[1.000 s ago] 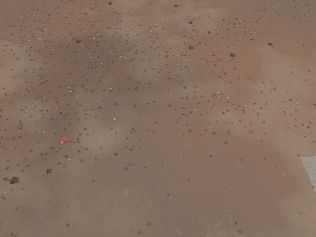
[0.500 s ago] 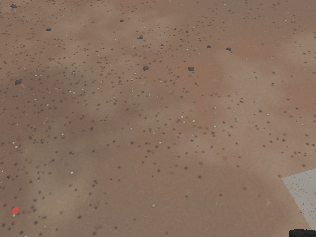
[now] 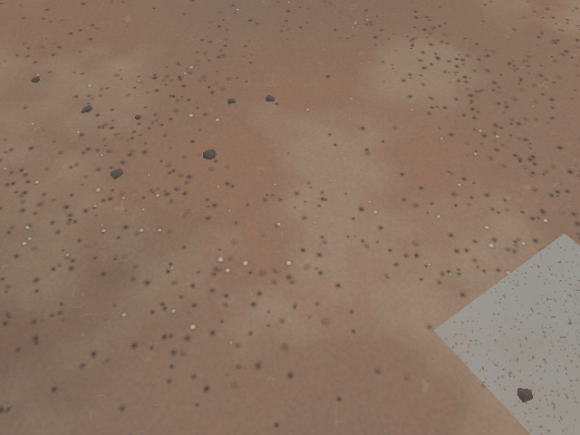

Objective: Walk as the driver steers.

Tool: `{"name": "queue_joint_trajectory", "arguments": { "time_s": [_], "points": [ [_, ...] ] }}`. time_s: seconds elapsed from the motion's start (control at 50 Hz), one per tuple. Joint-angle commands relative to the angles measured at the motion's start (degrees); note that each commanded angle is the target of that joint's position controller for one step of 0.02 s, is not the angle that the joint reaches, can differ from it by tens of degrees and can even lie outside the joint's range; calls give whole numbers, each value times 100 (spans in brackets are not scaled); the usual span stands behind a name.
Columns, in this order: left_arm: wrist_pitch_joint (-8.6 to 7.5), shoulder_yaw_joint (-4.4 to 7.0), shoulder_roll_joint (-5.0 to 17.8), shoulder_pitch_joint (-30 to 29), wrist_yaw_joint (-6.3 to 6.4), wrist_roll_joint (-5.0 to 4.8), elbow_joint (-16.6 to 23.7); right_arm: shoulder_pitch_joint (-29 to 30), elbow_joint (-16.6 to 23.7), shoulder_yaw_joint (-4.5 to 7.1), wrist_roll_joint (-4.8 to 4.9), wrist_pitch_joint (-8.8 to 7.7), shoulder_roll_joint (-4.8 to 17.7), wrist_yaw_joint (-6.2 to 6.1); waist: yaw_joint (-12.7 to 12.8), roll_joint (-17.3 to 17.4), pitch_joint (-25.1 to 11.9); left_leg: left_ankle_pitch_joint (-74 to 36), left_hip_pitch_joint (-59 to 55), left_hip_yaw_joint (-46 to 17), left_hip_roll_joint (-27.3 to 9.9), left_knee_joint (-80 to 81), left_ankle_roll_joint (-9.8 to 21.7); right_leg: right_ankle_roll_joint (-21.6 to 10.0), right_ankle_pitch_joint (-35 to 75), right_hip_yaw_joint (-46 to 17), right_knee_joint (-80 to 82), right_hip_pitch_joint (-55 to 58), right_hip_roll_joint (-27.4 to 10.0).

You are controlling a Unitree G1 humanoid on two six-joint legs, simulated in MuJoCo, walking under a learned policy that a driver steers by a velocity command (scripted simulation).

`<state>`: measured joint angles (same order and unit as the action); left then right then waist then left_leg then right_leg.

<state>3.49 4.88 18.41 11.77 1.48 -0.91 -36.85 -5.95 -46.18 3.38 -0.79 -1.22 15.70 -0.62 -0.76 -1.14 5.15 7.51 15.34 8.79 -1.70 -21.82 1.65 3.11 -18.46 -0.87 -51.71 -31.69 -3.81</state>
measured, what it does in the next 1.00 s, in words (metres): steps on the spot, turning right: right foot, then left foot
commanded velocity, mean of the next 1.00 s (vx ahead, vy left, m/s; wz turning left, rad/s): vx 0.02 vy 0.00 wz -0.56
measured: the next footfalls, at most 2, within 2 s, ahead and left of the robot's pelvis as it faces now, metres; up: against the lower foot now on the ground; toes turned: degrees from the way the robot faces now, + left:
right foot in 0.14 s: +0.09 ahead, -0.14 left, +0.00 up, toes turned -8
left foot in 0.60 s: +0.15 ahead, +0.08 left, +0.00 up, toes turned -25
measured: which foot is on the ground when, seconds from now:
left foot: down 0.00-0.14, up 0.16-0.58, down 0.60-1.00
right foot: up 0.00-0.12, down 0.14-0.60, up 0.62-0.98, down 1.00-1.00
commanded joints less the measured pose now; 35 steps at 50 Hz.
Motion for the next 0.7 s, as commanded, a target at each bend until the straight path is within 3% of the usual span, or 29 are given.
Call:
{"name": "queue_joint_trajectory", "arguments": {
  "time_s": [0.02,0.1,0.12,0.14,0.16,0.18,0.2,0.22,0.24,0.26,0.32,0.4,0.52,0.56,0.58,0.6,0.62,0.64,0.66,0.7],
  "points": [
    [-11,97,393,140,-94,10,406,407,397,265,59,14,1073,-21,52,809,-999,-1042,-475,-733,-1623,788,1124,-100,302,120,516,774,-66],
    [23,153,460,13,-209,25,521,323,265,318,208,106,1237,25,113,801,-882,-902,-834,-609,-1746,294,821,-363,326,369,1656,1157,78],
    [16,185,487,130,-210,37,474,295,219,310,256,126,1189,28,197,743,-897,-742,-742,-458,-1629,-35,615,-493,711,447,2189,1533,207],
    [6,270,691,334,-159,64,413,3,87,272,240,138,1008,50,236,421,-958,-366,-428,-233,-1375,-608,263,-702,1417,202,2685,2140,222],
    [-20,435,1311,586,-50,74,438,-48,162,171,36,136,666,82,178,-968,-1054,992,678,325,-724,-2230,-263,-1159,3445,-1349,3045,3017,-867],
    [-89,446,1662,470,-42,193,595,226,477,134,-79,114,627,50,186,-1765,-1114,3108,2145,-103,99,-3652,-629,-2335,4149,-2920,3071,3283,-1895],
    [-224,371,1319,540,-99,223,576,543,473,215,-19,107,878,32,473,-924,-1367,3077,2271,-919,43,-4443,-597,-2441,4035,-2668,3114,3189,-1719],
    [-324,317,1202,379,-104,194,522,540,483,234,104,113,892,23,318,-731,-1252,2621,2330,-1085,-44,-4575,-501,-2140,3827,-2158,3079,3101,-1404],
    [-357,299,1085,92,-82,108,535,397,366,246,102,121,864,-28,170,-464,-1191,2188,2337,-1161,-128,-4404,-471,-1825,3444,-1848,3040,3003,-1123],
    [-339,241,949,-129,-52,29,567,386,348,276,51,135,957,-67,104,-481,-1120,1912,2301,-1202,-154,-4238,-490,-1685,3376,-1742,3047,2882,-1034],
    [-287,195,906,-259,17,83,647,212,319,263,82,141,846,-49,-26,-600,-1247,1435,1792,-1154,59,-3959,-602,-1682,3506,-1577,3066,2578,-781],
    [-226,238,1007,-203,64,58,646,391,404,192,88,135,689,-26,108,-650,-1197,1295,1451,-1246,185,-2760,-687,-1677,2884,-1827,2992,2509,-701],
    [-144,238,1018,-349,-13,38,670,276,471,218,131,63,788,80,155,-833,-1091,1350,728,-1312,374,-1592,-548,-1613,2371,-2573,2834,2199,-581],
    [-110,219,978,-523,-4,-22,698,-21,422,244,122,10,786,126,-41,-823,-1108,810,211,-1248,392,-630,-414,-1417,2263,-2686,2613,2106,-391],
    [-95,197,911,-559,17,-54,707,-236,360,279,91,-8,849,128,-146,-725,-1112,121,-292,-1245,246,8,-297,-1192,1856,-2595,2434,1851,-193],
    [-97,128,659,-359,30,-11,709,-420,367,365,0,4,1207,95,-54,-14,-1236,-276,-968,-2018,-693,277,44,-860,656,-2140,1671,1236,219],
    [-130,109,519,-71,28,-22,802,-277,370,449,-95,69,1674,62,275,1603,-933,-1321,-1146,-3381,-1824,488,934,-481,-1446,-911,626,-10,1231],
    [-185,255,1030,-58,37,79,727,-177,507,379,-159,34,1363,40,109,1444,-904,-1454,-813,-3809,-2335,546,1518,-209,-1859,-863,-776,-182,882],
    [-174,360,1245,3,16,21,606,109,615,283,-122,20,1062,-7,214,1040,-805,-1314,-655,-3243,-2036,475,1384,-141,-1466,-900,-1338,-153,723],
    [-67,349,1024,110,34,14,432,407,680,222,30,42,838,-73,259,878,-602,-907,-705,-2330,-1429,388,960,40,-823,-754,-1753,-339,623]
  ]
}}
Velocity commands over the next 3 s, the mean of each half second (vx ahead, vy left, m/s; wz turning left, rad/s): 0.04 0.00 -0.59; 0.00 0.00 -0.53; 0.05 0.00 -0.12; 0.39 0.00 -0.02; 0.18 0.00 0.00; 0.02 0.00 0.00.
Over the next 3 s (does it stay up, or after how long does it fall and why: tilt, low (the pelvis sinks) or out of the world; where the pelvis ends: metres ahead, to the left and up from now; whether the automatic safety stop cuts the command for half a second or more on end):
stays up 0.39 -0.26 0.00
